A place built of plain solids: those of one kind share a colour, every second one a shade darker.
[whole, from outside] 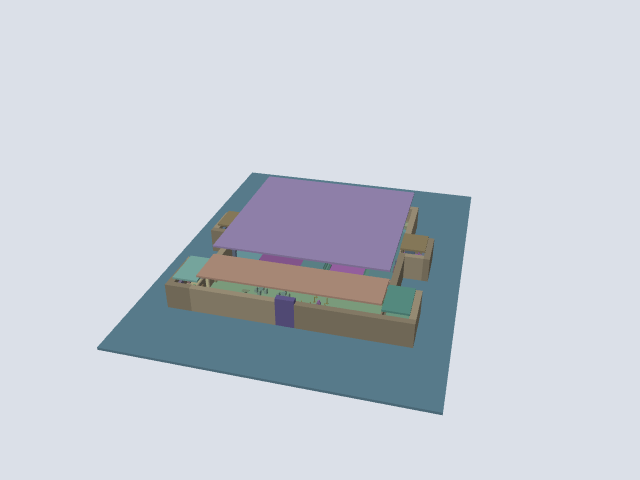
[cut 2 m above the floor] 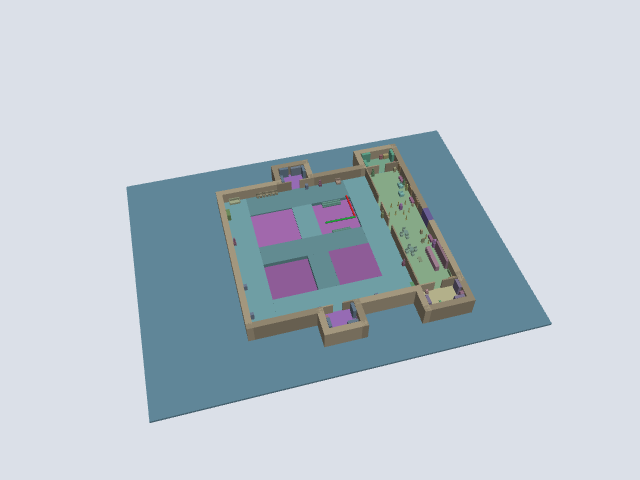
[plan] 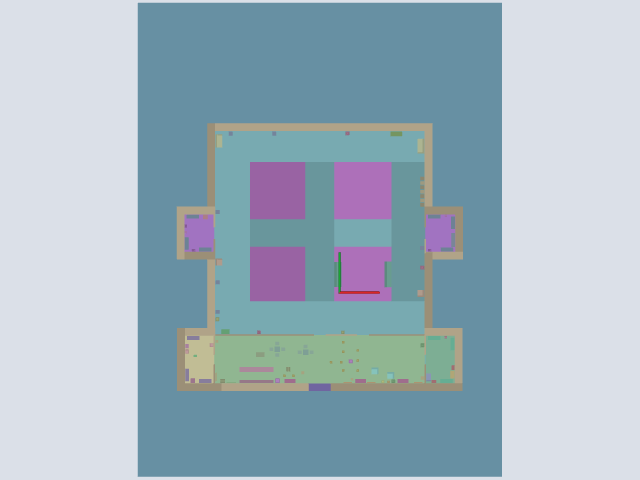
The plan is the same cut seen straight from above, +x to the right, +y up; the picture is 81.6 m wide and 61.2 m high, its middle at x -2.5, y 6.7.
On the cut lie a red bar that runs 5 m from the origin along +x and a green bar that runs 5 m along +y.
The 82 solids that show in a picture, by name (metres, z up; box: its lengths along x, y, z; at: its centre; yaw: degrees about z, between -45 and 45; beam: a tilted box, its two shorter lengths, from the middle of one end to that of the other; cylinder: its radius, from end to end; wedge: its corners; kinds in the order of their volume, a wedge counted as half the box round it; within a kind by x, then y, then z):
{
 "ground_under_all_1": {"box": [46.46, 60.43, 0.4], "at": [-2.52, 6.72, -1.52]},
 "wall_1": {"box": [1.0, 6.75, 4.07], "at": [-20.27, 7.58, 0.67]},
 "wall_2": {"box": [1.0, 8.05, 4.07], "at": [-20.22, -8.54, 0.67]},
 "wall_3": {"box": [4.9, 1.0, 4.07], "at": [-18.32, 4.71, 0.67]},
 "wall_4": {"box": [4.9, 1.0, 4.07], "at": [-18.32, 10.46, 0.67]},
 "wall_5": {"box": [4.85, 1.0, 4.07], "at": [-18.3, -5.01, 0.67]},
 "wall_6": {"box": [5.65, 1.0, 4.07], "at": [-17.89, -12.07, 0.67]},
 "wall_7": {"box": [1.0, 10.65, 4.07], "at": [-16.37, -0.19, 0.67]},
 "wall_8": {"box": [1.0, 11.56, 4.07], "at": [-16.37, 15.81, 0.67]},
 "wall_9": {"box": [0.2, 2.63, 4.07], "at": [-15.97, -10.45, 0.67]},
 "wall_10": {"box": [0.2, 2.63, 4.07], "at": [-15.97, -6.63, 0.67]},
 "wall_11": {"box": [0.2, 1.83, 4.07], "at": [-15.97, 5.92, 0.67]},
 "wall_12": {"box": [0.2, 1.7, 4.07], "at": [-15.97, 9.18, 0.67]},
 "wall_13": {"box": [12.95, 1.0, 4.07], "at": [-10.4, -12.07, 0.67]},
 "wall_14": {"box": [12.8, 0.2, 4.07], "at": [-9.67, -5.42, 0.67]},
 "wall_15": {"box": [28.7, 1.0, 4.07], "at": [-2.52, 21.09, 0.67]},
 "wall_16": {"box": [4.0, 0.2, 4.07], "at": [0.23, -5.42, 0.67]},
 "wall_17": {"box": [12.95, 1.0, 4.07], "at": [5.36, -12.07, 0.67]},
 "wall_18": {"box": [7.3, 0.2, 4.07], "at": [7.38, -5.42, 0.67]},
 "wall_19": {"box": [0.2, 2.63, 4.07], "at": [10.93, -10.45, 0.67]},
 "wall_20": {"box": [0.2, 2.63, 4.07], "at": [10.93, -6.63, 0.67]},
 "wall_21": {"box": [0.2, 1.71, 4.07], "at": [10.93, 5.98, 0.67]},
 "wall_22": {"box": [0.2, 1.83, 4.07], "at": [10.93, 9.25, 0.67]},
 "wall_23": {"box": [1.0, 10.65, 4.07], "at": [11.33, -0.19, 0.67]},
 "wall_24": {"box": [1.0, 11.56, 4.07], "at": [11.33, 15.81, 0.67]},
 "wall_25": {"box": [5.65, 1.0, 4.07], "at": [12.86, -12.07, 0.67]},
 "wall_26": {"box": [4.85, 1.0, 4.07], "at": [13.26, -5.01, 0.67]},
 "wall_27": {"box": [4.9, 1.0, 4.07], "at": [13.28, 4.71, 0.67]},
 "wall_28": {"box": [4.9, 1.0, 4.07], "at": [13.28, 10.46, 0.67]},
 "wall_29": {"box": [1.0, 8.05, 4.07], "at": [15.18, -8.54, 0.67]},
 "wall_30": {"box": [1.0, 6.75, 4.07], "at": [15.23, 7.58, 0.67]},
 "floor_gang_1": {"box": [4.55, 17.75, 1.37], "at": [-13.7, 7.76, -0.69]},
 "floor_gang_2": {"box": [7.05, 3.5, 1.37], "at": [-7.89, 7.58, -0.69]},
 "floor_gang_3": {"box": [26.9, 4.3, 1.37], "at": [-2.52, -3.27, -0.69]},
 "floor_gang_4": {"box": [3.7, 17.75, 1.37], "at": [-2.52, 7.76, -0.69]},
 "floor_gang_5": {"box": [26.9, 4.05, 1.37], "at": [-2.52, 18.66, -0.69]},
 "floor_gang_6": {"box": [7.3, 3.5, 1.37], "at": [2.98, 7.58, -0.69]},
 "floor_gang_7": {"box": [4.3, 17.75, 1.37], "at": [8.78, 7.76, -0.69]},
 "floor_foyer_1": {"box": [26.9, 6.25, 1.37], "at": [-2.52, -8.54, -0.69]},
 "ceil_hall_1": {"box": [26.9, 26.1, 0.3], "at": [-2.52, 7.63, 5.8]},
 "step_tier_1": {"box": [7.05, 6.95, 1.37], "at": [-7.89, 2.36, -0.69]},
 "step_tier_2": {"box": [7.05, 7.3, 0.6], "at": [-7.89, 12.98, -1.07]},
 "step_tier_3": {"box": [7.3, 6.95, 0.74], "at": [2.98, 2.36, -1.0]},
 "step_tier_4": {"box": [7.3, 7.3, 1.12], "at": [2.98, 12.98, -0.81]},
 "floor_side_1": {"box": [3.9, 4.95, 1.37], "at": [-17.92, 7.58, -0.69]},
 "floor_side_2": {"box": [3.9, 4.95, 1.37], "at": [12.88, 7.58, -0.69]},
 "ceil_foyer_1": {"box": [26.9, 6.25, 0.3], "at": [-2.52, -8.54, 4.35]},
 "floor_cloaks_1": {"box": [3.85, 6.25, 1.37], "at": [12.86, -8.54, -0.69]},
 "floor_store_1": {"box": [3.85, 6.25, 1.37], "at": [-17.89, -8.54, -0.69]},
 "door_leaf_1": {"box": [2.8, 0.97, 4.64], "at": [-2.52, -12.08, 0.95]},
 "ceil_side_1": {"box": [3.9, 4.95, 0.3], "at": [-17.92, 7.58, 3.4]},
 "ceil_side_2": {"box": [3.9, 4.95, 0.3], "at": [12.88, 7.58, 3.4]},
 "shelves_side_1": {"box": [0.5, 1.6, 2.0], "at": [-19.49, 6.26, 1.0]},
 "shelves_side_2": {"box": [1.6, 0.5, 2.0], "at": [-18.72, 9.68, 1.0]},
 "shelves_side_3": {"box": [1.6, 0.5, 2.0], "at": [-17.12, 5.49, 1.0]},
 "shelves_side_4": {"box": [1.6, 0.5, 2.0], "at": [12.08, 9.68, 1.0]},
 "shelves_side_5": {"box": [1.6, 0.5, 2.0], "at": [13.68, 5.49, 1.0]},
 "shelves_side_6": {"box": [0.5, 1.6, 2.0], "at": [14.45, 8.91, 1.0]},
 "ceil_cloaks_1": {"box": [3.85, 6.25, 0.3], "at": [12.86, -8.54, 3.4]},
 "ceil_store_1": {"box": [3.85, 6.25, 0.3], "at": [-17.89, -8.54, 3.4]},
 "bar_foyer_1": {"box": [4.35, 0.4, 2.1], "at": [-10.6, -11.34, 1.05]},
 "bar_foyer_2": {"box": [4.35, 0.65, 1.1], "at": [-10.6, -9.81, 0.55]},
 "shelves_cloaks_1": {"box": [1.6, 0.5, 2.0], "at": [12.08, -5.79, 1.0]},
 "shelves_cloaks_2": {"box": [1.6, 0.5, 2.0], "at": [13.63, -11.29, 1.0]},
 "shelves_cloaks_3": {"box": [0.5, 1.6, 2.0], "at": [14.4, -6.57, 1.0]},
 "shelves_store_1": {"box": [0.5, 1.6, 2.0], "at": [-19.44, -10.52, 1.0]},
 "shelves_store_2": {"box": [1.6, 0.5, 2.0], "at": [-18.67, -5.79, 1.0]},
 "shelves_store_3": {"box": [1.6, 0.5, 2.0], "at": [-17.12, -11.29, 1.0]},
 "tread_1": {"box": [0.3, 3.2, 1.21], "at": [-0.52, 2.29, -0.76]},
 "tread_2": {"box": [0.3, 3.3, 0.9], "at": [5.88, 2.32, -0.92]},
 "tread_3": {"box": [0.3, 3.3, 1.05], "at": [6.18, 2.32, -0.84]},
 "tread_4": {"box": [0.3, 3.3, 1.21], "at": [6.48, 2.32, -0.76]},
 "lockers_side_1": {"box": [0.48, 1.8, 1.8], "at": [14.46, 6.71, 0.9]},
 "upright_1": {"box": [1.5, 0.62, 1.25], "at": [7.23, 20.24, 0.62]},
 "sofa_1": {"box": [0.86, 1.71, 0.33], "at": [-15.4, 19.34, 0.27]},
 "sofa_2": {"box": [0.86, 1.89, 0.33], "at": [10.37, 18.67, 0.27]},
 "bench_foyer_1": {"box": [1.4, 0.5, 0.46], "at": [-6.32, -11.29, 0.22]},
 "bench_foyer_2": {"box": [1.4, 0.5, 0.46], "at": [2.68, -11.29, 0.22]},
 "bench_foyer_3": {"box": [1.4, 0.5, 0.46], "at": [8.08, -11.29, 0.22]},
 "case_cloaks_1": {"box": [0.55, 1.0, 0.81], "at": [14.38, -10.46, 0.49]},
 "low_table_foyer_1": {"box": [1.09, 0.6, 0.04], "at": [-10.13, -7.92, 0.41]},
 "low_table_1": {"box": [1.06, 0.6, 0.04], "at": [-14.56, -4.98, 0.41]}
}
